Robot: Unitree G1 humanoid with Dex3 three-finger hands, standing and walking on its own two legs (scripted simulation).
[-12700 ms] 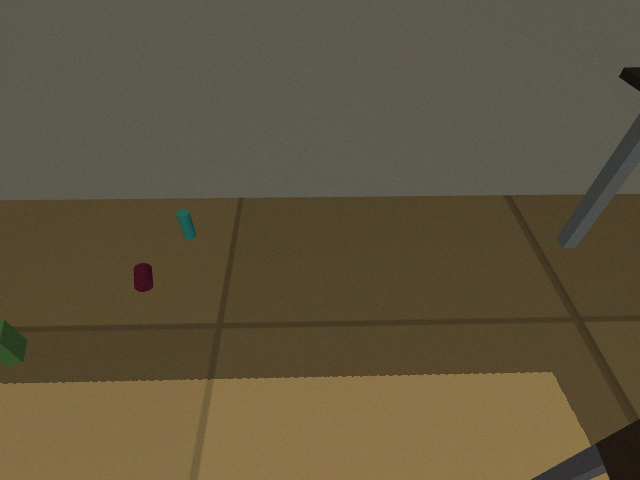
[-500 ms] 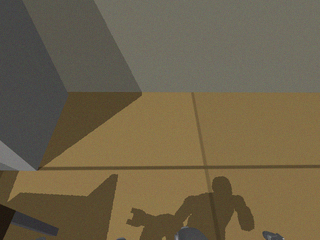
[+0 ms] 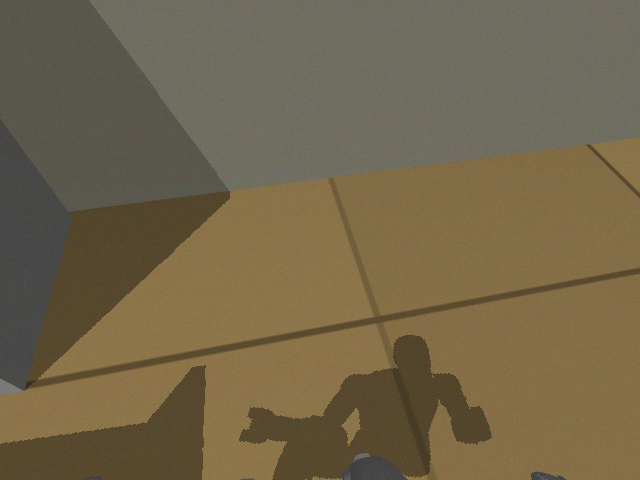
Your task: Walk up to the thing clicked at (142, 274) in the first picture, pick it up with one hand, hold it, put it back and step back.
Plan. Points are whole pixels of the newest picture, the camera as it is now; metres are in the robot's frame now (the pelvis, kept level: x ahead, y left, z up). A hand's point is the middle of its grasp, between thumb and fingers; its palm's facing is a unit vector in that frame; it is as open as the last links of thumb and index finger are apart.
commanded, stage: walk up
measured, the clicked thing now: out of the picture -0.78 -0.84 -0.70
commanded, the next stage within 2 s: stand in 0.90 s
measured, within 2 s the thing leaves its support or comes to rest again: neither
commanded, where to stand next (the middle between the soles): +0.08 -0.01 m, yaw -4 degrees
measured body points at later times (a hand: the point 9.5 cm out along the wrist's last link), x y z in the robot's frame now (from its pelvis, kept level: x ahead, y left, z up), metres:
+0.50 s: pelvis +0.00 +0.00 +0.02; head +0.01 -0.01 +0.47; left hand +0.12 +0.29 -0.09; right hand +0.03 -0.32 -0.11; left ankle +0.01 +0.14 -0.70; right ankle +0.02 -0.13 -0.70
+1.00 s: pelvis +0.02 +0.00 +0.04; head +0.03 -0.01 +0.49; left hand +0.16 +0.28 -0.08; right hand +0.06 -0.31 -0.09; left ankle +0.01 +0.14 -0.70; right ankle +0.02 -0.13 -0.70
